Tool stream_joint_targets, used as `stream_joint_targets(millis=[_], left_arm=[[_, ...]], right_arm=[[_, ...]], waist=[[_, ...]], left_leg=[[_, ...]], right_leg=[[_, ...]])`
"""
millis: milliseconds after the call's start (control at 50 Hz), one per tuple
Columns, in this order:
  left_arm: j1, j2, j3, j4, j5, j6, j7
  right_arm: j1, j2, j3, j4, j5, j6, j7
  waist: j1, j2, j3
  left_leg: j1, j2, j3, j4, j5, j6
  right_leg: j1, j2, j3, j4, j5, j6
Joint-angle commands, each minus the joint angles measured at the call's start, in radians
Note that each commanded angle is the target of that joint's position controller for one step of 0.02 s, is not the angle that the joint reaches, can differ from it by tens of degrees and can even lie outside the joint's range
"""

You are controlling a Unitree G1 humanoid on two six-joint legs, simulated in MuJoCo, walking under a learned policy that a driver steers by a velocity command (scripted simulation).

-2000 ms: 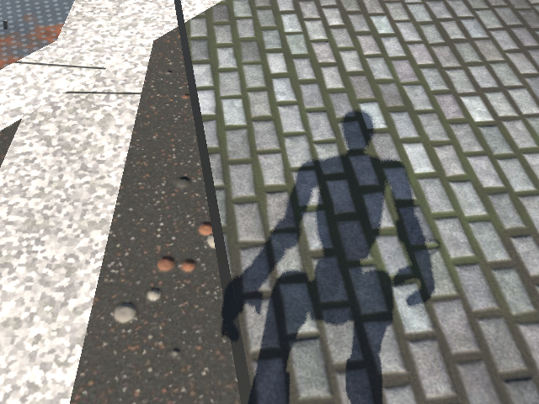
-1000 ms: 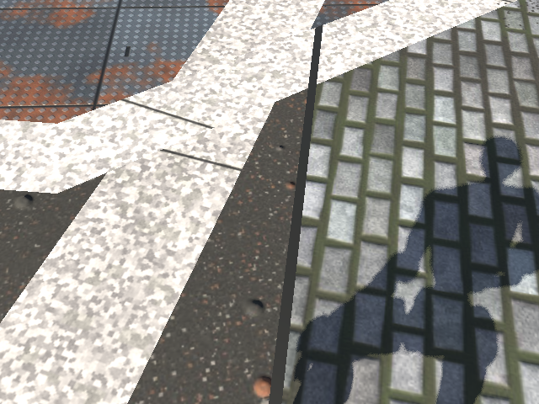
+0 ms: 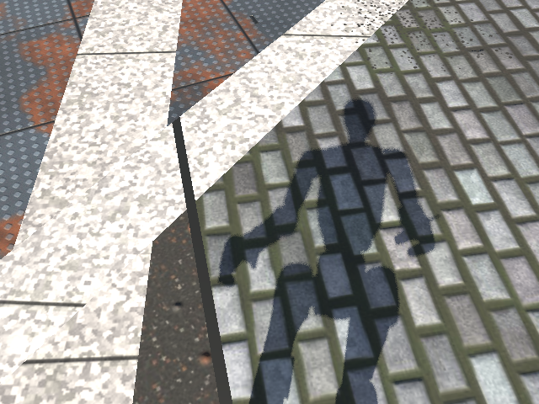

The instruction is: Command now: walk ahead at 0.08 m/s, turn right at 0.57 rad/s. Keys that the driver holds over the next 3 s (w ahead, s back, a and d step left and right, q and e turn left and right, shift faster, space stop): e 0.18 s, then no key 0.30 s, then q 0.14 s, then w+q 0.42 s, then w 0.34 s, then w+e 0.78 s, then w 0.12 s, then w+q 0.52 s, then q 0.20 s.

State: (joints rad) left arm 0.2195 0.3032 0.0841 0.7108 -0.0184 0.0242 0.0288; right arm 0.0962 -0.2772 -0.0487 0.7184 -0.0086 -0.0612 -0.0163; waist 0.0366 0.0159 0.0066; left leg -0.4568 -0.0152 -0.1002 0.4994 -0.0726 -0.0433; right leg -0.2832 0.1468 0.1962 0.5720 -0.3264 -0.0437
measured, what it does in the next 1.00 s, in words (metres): steps on the spot: right foot, then left foot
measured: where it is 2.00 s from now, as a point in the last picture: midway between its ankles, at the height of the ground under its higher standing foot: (266, 342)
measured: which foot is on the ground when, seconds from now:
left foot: down 0.00-0.40, up 0.42-0.84, down 0.86-1.00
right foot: down 0.00-0.00, up 0.02-0.38, down 0.40-0.84, up 0.86-1.00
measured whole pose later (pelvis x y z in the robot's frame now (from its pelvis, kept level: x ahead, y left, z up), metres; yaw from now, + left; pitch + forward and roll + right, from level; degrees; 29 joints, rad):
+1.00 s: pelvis +0.08 +0.02 +0.02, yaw +2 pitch +2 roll -2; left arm 0.17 0.32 0.09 0.73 0.00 -0.08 -0.02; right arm 0.38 -0.26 -0.05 0.81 0.02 -0.05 0.01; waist -0.03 -0.04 -0.01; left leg -0.12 -0.03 -0.03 0.40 -0.30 0.06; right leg -0.52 -0.02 0.00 1.00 -0.32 0.00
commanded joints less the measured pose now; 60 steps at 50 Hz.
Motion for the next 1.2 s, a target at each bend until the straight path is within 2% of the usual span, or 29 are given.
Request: stream_joint_targets(millis=[20, 40, 60, 80, 100, 160, 240, 320, 380, 400, 420, 440, 460, 500, 560, 620, 660, 720, 760, 800, 840, 860, 880, 900, 920, 980, 1020, 1100, 1200], left_arm=[[0.033, 0.011, -0.005, -0.095, 0.026, -0.018, 0.003], [0.108, 0.069, 0.004, -0.107, 0.012, -0.023, -0.002], [0.116, 0.153, 0.027, -0.076, 0.008, -0.019, -0.003], [0.065, 0.174, 0.039, -0.067, 0.000, -0.005, -0.001], [0.046, 0.159, 0.040, -0.063, -0.004, 0.014, 0.004], [0.019, 0.089, 0.024, -0.092, -0.009, 0.034, 0.002], [-0.026, 0.049, 0.006, -0.126, 0.006, 0.026, -0.004], [-0.016, 0.064, 0.006, -0.122, 0.012, 0.025, -0.020], [0.053, 0.055, 0.008, -0.087, 0.019, 0.021, -0.033], [0.061, 0.086, 0.012, -0.093, 0.029, 0.021, -0.031], [0.045, 0.164, 0.021, -0.119, 0.035, 0.023, -0.015], [0.032, 0.153, 0.014, -0.124, 0.064, 0.008, -0.024], [-0.013, 0.129, 0.006, -0.123, 0.071, -0.013, -0.030], [-0.082, 0.067, -0.013, -0.104, 0.050, -0.037, -0.027], [-0.103, 0.018, -0.028, -0.071, 0.048, -0.048, -0.021], [-0.063, 0.083, -0.004, -0.051, 0.040, -0.033, -0.006], [-0.018, 0.125, 0.015, -0.039, 0.027, -0.019, 0.004], [0.018, 0.143, 0.029, -0.021, 0.011, -0.024, 0.010], [-0.010, 0.139, 0.032, -0.022, 0.005, -0.038, 0.005], [-0.082, 0.141, 0.036, -0.031, -0.008, -0.042, -0.008], [-0.123, 0.094, 0.027, -0.034, -0.011, -0.045, -0.016], [-0.160, 0.021, 0.007, -0.059, 0.009, -0.054, -0.024], [-0.244, 0.006, 0.000, -0.140, 0.017, -0.080, -0.025], [-0.238, 0.063, 0.011, -0.131, -0.007, -0.107, -0.036], [-0.197, 0.096, 0.019, -0.114, -0.019, -0.124, -0.051], [-0.185, 0.106, 0.028, -0.078, 0.032, -0.138, -0.052], [-0.199, 0.071, 0.016, -0.086, 0.026, -0.138, -0.057], [-0.301, 0.023, -0.007, -0.108, 0.012, -0.141, -0.068], [-0.358, 0.049, -0.007, -0.136, -0.002, -0.148, -0.085]], right_arm=[[0.083, -0.219, -0.062, -0.071, -0.031, -0.017, -0.019], [0.143, -0.214, -0.066, -0.048, -0.045, -0.001, -0.015], [0.110, -0.159, -0.054, -0.075, -0.025, 0.004, -0.013], [0.087, -0.116, -0.044, -0.082, -0.017, 0.012, -0.015], [0.054, -0.102, -0.037, -0.092, -0.012, 0.022, -0.017], [0.018, -0.121, -0.042, -0.092, -0.019, 0.043, -0.026], [0.037, -0.141, -0.052, -0.079, -0.012, 0.053, -0.030], [0.036, -0.162, -0.057, -0.064, 0.009, 0.059, -0.015], [0.044, -0.143, -0.046, -0.036, 0.034, 0.066, -0.008], [0.090, -0.103, -0.033, -0.016, 0.026, 0.063, -0.003], [0.112, -0.022, -0.005, -0.037, -0.029, 0.055, 0.011], [0.025, -0.086, -0.027, -0.065, -0.014, 0.055, -0.003], [0.012, -0.137, -0.043, -0.053, 0.005, 0.061, -0.012], [0.080, -0.115, -0.048, 0.008, 0.003, 0.078, -0.019], [0.132, -0.077, -0.037, 0.046, 0.011, 0.082, -0.010], [0.055, -0.093, -0.032, 0.008, 0.023, 0.080, -0.006], [0.041, -0.104, -0.031, -0.007, 0.032, 0.083, -0.004], [-0.001, -0.103, -0.029, -0.033, 0.036, 0.076, 0.004], [0.029, -0.094, -0.028, -0.024, 0.038, 0.062, 0.016], [0.121, -0.082, -0.031, 0.020, 0.040, 0.051, 0.030], [0.292, -0.094, -0.046, 0.102, 0.037, 0.047, 0.034], [0.403, -0.162, -0.068, 0.126, 0.041, 0.043, 0.025], [0.421, -0.292, -0.092, 0.093, 0.028, 0.023, 0.033], [0.364, -0.224, -0.072, 0.065, 0.011, 0.003, 0.034], [0.303, -0.173, -0.055, 0.046, 0.014, -0.010, 0.028], [0.264, -0.129, -0.036, 0.023, 0.027, -0.006, 0.016], [0.283, -0.156, -0.043, 0.015, 0.024, -0.003, 0.004], [0.322, -0.159, -0.045, 0.024, 0.022, 0.001, -0.013], [0.370, -0.165, -0.049, 0.055, 0.032, -0.001, -0.011]], waist=[[-0.014, 0.113, -0.206], [0.003, 0.316, -0.274], [-0.014, 0.196, -0.235], [-0.030, 0.117, -0.186], [-0.027, 0.078, -0.151], [-0.022, 0.125, -0.087], [-0.047, 0.153, -0.137], [-0.054, 0.176, -0.149], [-0.012, 0.151, -0.116], [-0.024, 0.067, -0.114], [-0.076, -0.229, -0.132], [-0.012, -0.274, -0.097], [-0.022, -0.209, -0.047], [-0.058, -0.179, -0.040], [-0.074, -0.160, -0.055], [-0.022, -0.159, -0.058], [0.014, -0.155, -0.064], [0.039, -0.155, 0.018], [0.014, -0.139, 0.025], [-0.052, -0.123, 0.005], [-0.125, -0.073, -0.039], [-0.155, 0.109, -0.067], [-0.165, 0.297, -0.016], [-0.149, 0.182, 0.010], [-0.103, 0.148, 0.050], [-0.074, 0.045, 0.052], [-0.074, 0.074, 0.048], [-0.114, 0.093, 0.072], [-0.125, 0.111, 0.106]], left_leg=[[0.448, 0.338, -0.266, -0.070, 0.586, 0.165], [0.510, 0.496, -0.537, -0.116, 0.580, 0.337], [0.479, 0.450, -0.478, -0.116, 0.468, 0.339], [0.435, 0.380, -0.329, -0.098, 0.382, 0.289], [0.376, 0.323, -0.235, -0.111, 0.304, 0.256], [0.252, 0.243, -0.076, -0.175, 0.196, 0.240], [0.282, 0.276, -0.028, -0.173, 0.241, 0.276], [0.273, 0.299, -0.026, -0.161, 0.175, 0.278], [0.188, 0.256, 0.011, -0.090, 0.033, 0.202], [0.098, 0.206, 0.057, -0.008, -0.098, 0.119], [-0.063, 0.095, 0.177, 0.221, -0.422, 0.011], [-0.077, 0.066, 0.100, 0.330, -0.553, -0.008], [-0.054, 0.078, 0.068, 0.423, -0.505, -0.011], [-0.043, 0.086, 0.052, 0.453, -0.401, -0.023], [0.058, 0.091, 0.052, 0.386, -0.310, -0.045], [0.042, 0.071, 0.084, 0.297, -0.361, -0.042], [0.000, 0.063, 0.112, 0.290, -0.385, -0.025], [-0.096, 0.079, 0.112, 0.292, -0.441, 0.030], [-0.040, 0.083, 0.122, 0.224, -0.431, 0.073], [0.150, 0.055, 0.172, 0.066, -0.315, 0.117], [0.419, 0.003, 0.192, -0.057, -0.222, 0.151], [0.575, 0.170, -0.071, -0.150, -0.307, 0.218], [0.647, 0.384, -0.586, -0.288, -0.425, 0.396], [0.626, 0.415, -0.614, -0.327, -0.464, 0.428], [0.612, 0.369, -0.510, -0.315, -0.417, 0.384], [0.554, 0.255, -0.285, -0.314, -0.124, 0.283], [0.499, 0.223, -0.209, -0.316, 0.058, 0.279], [0.374, 0.159, -0.096, -0.329, 0.076, 0.234], [0.432, 0.224, -0.131, -0.307, 0.089, 0.223]], right_leg=[[-0.180, -0.038, 0.036, 0.291, -0.210, 0.008], [-0.320, -0.017, -0.046, 0.490, -0.421, 0.053], [-0.351, -0.073, -0.031, 0.635, -0.352, 0.084], [-0.379, -0.095, -0.055, 0.696, -0.274, 0.103], [-0.374, -0.114, -0.070, 0.712, -0.225, 0.119], [-0.313, -0.135, -0.145, 0.627, -0.114, 0.133], [-0.215, -0.160, -0.170, 0.410, -0.109, 0.123], [-0.081, -0.152, -0.206, 0.194, -0.066, 0.086], [0.108, -0.116, -0.246, -0.135, 0.132, 0.019], [0.206, -0.193, -0.131, -0.202, 0.210, -0.020], [0.292, -0.440, 0.146, -0.208, 0.465, -0.105], [0.091, -0.531, 0.230, -0.272, 0.411, -0.252], [0.040, -0.473, 0.175, -0.293, 0.326, -0.243], [0.048, -0.377, 0.045, -0.278, 0.294, -0.157], [0.053, -0.335, -0.071, -0.239, 0.468, -0.134], [0.141, -0.378, -0.048, -0.197, 0.524, -0.173], [0.187, -0.424, 0.015, -0.250, 0.235, -0.198], [0.196, -0.481, 0.118, -0.353, -0.190, -0.205], [0.177, -0.479, 0.085, -0.371, -0.185, -0.187], [0.091, -0.430, -0.028, -0.345, -0.122, -0.147], [-0.057, -0.344, -0.171, -0.165, -0.084, -0.080], [-0.239, -0.252, -0.306, 0.162, -0.088, 0.002], [-0.582, -0.082, -0.274, 0.408, -0.265, 0.053], [-0.654, -0.149, -0.143, 0.535, -0.278, 0.042], [-0.679, -0.187, -0.122, 0.543, -0.158, 0.027], [-0.590, -0.218, -0.148, 0.423, 0.066, 0.041], [-0.524, -0.194, -0.174, 0.328, 0.165, 0.073], [-0.364, -0.149, -0.214, 0.057, 0.372, 0.089], [-0.315, -0.153, -0.193, -0.069, 0.398, 0.044]])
